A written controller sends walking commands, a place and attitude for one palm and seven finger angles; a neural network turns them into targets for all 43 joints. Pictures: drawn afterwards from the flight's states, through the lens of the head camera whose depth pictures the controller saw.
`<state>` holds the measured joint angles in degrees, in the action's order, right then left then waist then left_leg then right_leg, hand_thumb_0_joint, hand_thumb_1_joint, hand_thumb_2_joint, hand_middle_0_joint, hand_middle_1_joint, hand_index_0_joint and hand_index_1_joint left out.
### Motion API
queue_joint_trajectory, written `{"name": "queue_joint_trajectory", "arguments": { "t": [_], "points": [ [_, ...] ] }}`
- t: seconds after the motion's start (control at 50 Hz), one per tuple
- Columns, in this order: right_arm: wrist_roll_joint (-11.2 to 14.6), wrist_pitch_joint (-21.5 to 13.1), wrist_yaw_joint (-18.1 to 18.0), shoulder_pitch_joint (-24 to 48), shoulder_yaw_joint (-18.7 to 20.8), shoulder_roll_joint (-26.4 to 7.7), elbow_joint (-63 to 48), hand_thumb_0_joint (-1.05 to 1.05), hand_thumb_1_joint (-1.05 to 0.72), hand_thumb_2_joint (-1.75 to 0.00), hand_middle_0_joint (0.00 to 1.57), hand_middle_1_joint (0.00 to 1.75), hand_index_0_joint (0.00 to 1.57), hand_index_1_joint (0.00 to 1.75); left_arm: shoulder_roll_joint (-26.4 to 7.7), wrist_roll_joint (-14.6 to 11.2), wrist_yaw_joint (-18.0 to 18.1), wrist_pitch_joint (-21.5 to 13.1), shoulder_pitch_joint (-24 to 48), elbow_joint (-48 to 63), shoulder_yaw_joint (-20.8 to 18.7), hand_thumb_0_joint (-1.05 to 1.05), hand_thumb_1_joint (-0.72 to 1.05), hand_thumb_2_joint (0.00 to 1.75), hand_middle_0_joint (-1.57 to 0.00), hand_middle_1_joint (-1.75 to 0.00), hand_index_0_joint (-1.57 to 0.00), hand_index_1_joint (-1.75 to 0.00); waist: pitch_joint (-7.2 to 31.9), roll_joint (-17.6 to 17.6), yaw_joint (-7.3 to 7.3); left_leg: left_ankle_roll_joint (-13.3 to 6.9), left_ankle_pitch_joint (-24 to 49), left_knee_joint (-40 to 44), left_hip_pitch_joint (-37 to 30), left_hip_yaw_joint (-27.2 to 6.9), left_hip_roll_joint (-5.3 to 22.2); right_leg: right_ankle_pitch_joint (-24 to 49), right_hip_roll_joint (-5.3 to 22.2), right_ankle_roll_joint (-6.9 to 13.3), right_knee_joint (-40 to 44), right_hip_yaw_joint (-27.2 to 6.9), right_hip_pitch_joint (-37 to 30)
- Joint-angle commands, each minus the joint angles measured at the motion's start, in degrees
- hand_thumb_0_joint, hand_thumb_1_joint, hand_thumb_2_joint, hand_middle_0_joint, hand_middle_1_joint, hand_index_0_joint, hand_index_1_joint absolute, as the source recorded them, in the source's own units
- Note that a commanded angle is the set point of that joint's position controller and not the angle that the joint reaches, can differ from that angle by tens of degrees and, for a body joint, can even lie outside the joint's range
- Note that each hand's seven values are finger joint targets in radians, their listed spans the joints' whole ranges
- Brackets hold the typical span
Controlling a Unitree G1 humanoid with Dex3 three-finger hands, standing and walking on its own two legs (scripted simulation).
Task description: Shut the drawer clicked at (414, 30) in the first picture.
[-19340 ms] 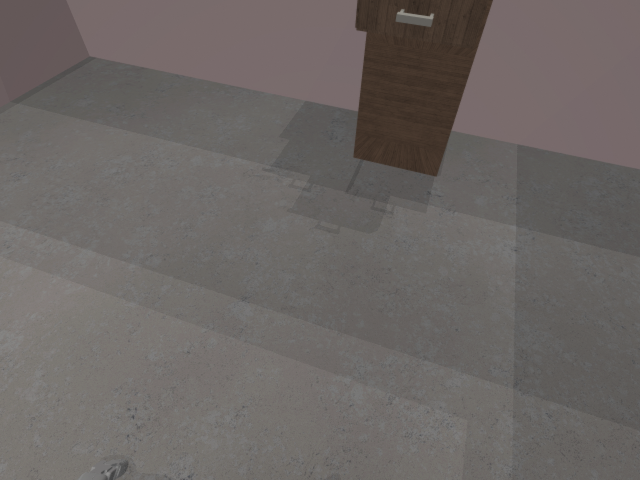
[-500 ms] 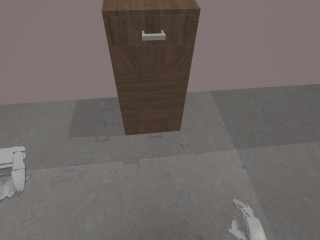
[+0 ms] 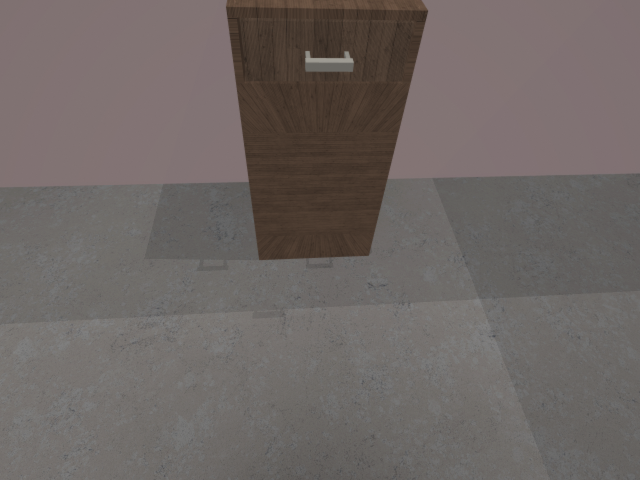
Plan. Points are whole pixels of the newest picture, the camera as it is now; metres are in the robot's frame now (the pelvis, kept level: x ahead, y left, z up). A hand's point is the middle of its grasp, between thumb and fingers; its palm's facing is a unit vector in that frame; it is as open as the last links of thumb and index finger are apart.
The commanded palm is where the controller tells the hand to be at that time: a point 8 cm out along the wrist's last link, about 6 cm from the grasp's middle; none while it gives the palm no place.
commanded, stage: let the arm hang, fingers relaxed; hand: left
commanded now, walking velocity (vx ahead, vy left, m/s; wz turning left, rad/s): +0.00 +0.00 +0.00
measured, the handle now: (328, 60) +0.95 +0.03 +0.04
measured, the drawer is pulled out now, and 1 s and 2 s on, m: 0.00 0.00 0.00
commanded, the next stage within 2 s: look to check the result in 0.74 s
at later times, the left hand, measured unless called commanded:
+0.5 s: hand out of the picture +0.00 +0.16 -0.17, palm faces +0.00 -0.98 -0.18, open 7.2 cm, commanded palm none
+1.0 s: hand out of the picture +0.00 +0.16 -0.17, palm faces +0.01 -0.98 -0.19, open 7.4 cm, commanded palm none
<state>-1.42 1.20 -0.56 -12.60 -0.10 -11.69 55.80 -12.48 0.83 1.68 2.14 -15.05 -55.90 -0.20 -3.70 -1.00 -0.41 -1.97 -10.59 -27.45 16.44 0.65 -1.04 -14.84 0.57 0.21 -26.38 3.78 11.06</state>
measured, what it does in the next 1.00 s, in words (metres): stands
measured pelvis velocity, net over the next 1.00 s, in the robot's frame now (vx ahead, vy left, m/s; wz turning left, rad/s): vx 0.02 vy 0.00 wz -0.02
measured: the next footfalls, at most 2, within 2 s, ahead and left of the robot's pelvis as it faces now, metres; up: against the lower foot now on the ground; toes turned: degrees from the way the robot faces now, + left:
none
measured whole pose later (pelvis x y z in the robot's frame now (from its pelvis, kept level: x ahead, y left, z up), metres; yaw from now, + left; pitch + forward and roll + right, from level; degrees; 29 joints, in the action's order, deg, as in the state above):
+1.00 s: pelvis +0.02 +0.00 +0.00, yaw -1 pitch -1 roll +0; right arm -0.9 -0.2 -2.3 -17.2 0.7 -7.0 65.7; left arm -6.7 0.2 2.4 -0.4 -16.6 -66.9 -0.1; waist -3.5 1.2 -0.7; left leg -1.7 -10.9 -23.7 11.7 1.9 -1.0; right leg -15.1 0.5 0.4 -23.5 2.5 7.2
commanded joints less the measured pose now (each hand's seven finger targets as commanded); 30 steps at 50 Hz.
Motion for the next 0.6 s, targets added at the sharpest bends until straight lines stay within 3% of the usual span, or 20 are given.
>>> {"name": "queue_joint_trajectory", "arguments": {
  "t": [0.0, 0.1, 0.22, 0.58],
  "points": [
    [0.5, -0.9, -0.6, -2.1, 1.3, -5.7, 0.0, 0.00, -0.90, -0.90, 0.20, 0.30, 0.20, 0.30, -6.3, -0.4, -0.6, -2.4, -1.6, -1.5, -0.9, 0.00, 0.90, 0.90, -0.64, -0.78, -0.64, -0.78, 4.1, 6.1, -0.09, -0.3, -3.0, 8.7, -3.7, -6.8, 6.1, -0.8, 5.1, 2.7, 7.8, -6.1, -0.2],
    [0.8, -0.8, -1.0, -5.7, 1.3, -4.5, 3.9, 0.00, -0.90, -0.90, 0.20, 0.30, 0.20, 0.30, -4.9, -0.5, -0.2, -2.5, -3.4, -6.1, -0.2, 0.00, 0.90, 0.90, -0.44, -0.56, -0.44, -0.56, 1.7, 1.9, -0.28, -0.6, -1.5, 9.2, -5.0, -6.4, 6.4, -0.5, 5.1, 2.6, 8.4, -5.4, 1.2],
    [0.8, -0.8, -1.2, -8.2, 1.1, -2.6, 7.0, 0.00, -0.90, -0.90, 0.20, 0.30, 0.20, 0.30, -3.0, -0.6, 0.3, -2.5, -5.7, -9.1, 0.0, 0.00, 0.90, 0.90, -0.20, -0.30, -0.20, -0.30, -0.6, 0.7, -0.18, -0.7, -1.6, 9.4, -4.9, -5.8, 6.3, -1.5, 5.0, 2.5, 8.3, -5.3, 2.3],
    [0.6, -1.4, -1.7, -10.6, 1.2, 1.2, 9.0, 0.00, -0.90, -0.90, 0.20, 0.30, 0.20, 0.30, 0.5, -0.5, 0.9, -2.8, -6.6, -9.8, -0.8, 0.00, 0.90, 0.90, -0.20, -0.30, -0.20, -0.30, -2.5, 2.3, -0.07, -0.7, -0.1, 9.4, -3.6, -4.9, 5.8, 0.4, 4.7, 2.4, 7.3, -5.7, 2.0]
  ]
}}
